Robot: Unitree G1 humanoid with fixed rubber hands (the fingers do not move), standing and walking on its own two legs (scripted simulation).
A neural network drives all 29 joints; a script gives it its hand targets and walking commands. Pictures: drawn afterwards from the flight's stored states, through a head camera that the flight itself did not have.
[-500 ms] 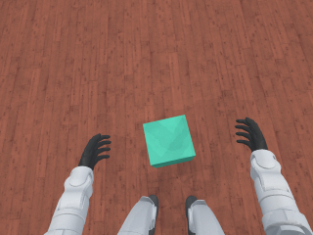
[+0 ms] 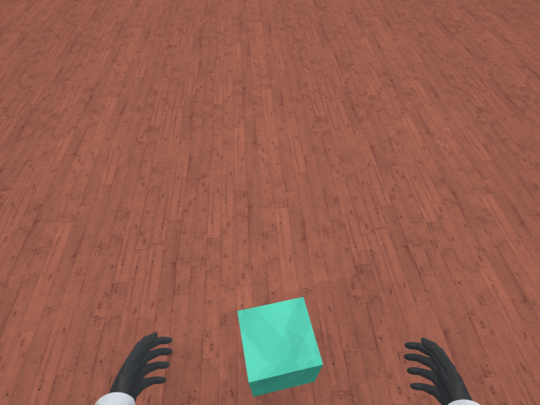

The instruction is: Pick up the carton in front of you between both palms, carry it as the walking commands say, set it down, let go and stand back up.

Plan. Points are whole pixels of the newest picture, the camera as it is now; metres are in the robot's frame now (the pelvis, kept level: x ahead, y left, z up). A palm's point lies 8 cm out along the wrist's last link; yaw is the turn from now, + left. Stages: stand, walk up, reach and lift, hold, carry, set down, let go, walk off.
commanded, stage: let go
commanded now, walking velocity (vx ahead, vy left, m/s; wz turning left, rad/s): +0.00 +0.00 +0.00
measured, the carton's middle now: (277, 348) +0.37 +0.01 -0.65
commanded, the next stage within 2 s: stand in 0.40 s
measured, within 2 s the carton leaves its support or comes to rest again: neither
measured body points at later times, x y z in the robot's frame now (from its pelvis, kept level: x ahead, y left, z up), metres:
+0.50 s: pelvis -0.02 +0.00 -0.01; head -0.03 +0.01 +0.44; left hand +0.15 +0.26 -0.08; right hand +0.13 -0.25 -0.08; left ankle -0.03 +0.11 -0.74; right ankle -0.03 -0.12 -0.74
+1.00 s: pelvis -0.01 +0.01 -0.01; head -0.01 +0.02 +0.44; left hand +0.12 +0.29 -0.12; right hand +0.11 -0.28 -0.10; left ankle -0.04 +0.11 -0.74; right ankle -0.03 -0.12 -0.74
